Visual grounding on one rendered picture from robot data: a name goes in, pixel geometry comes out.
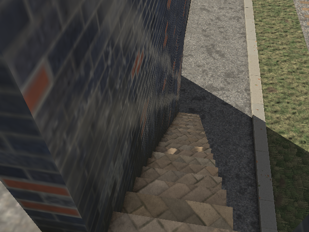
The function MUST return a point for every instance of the stairs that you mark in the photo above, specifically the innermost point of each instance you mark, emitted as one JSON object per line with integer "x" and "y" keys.
{"x": 179, "y": 190}

